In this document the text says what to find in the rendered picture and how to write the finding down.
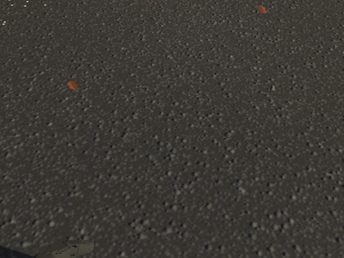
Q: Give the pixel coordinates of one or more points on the left robot hand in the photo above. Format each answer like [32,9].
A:
[67,249]

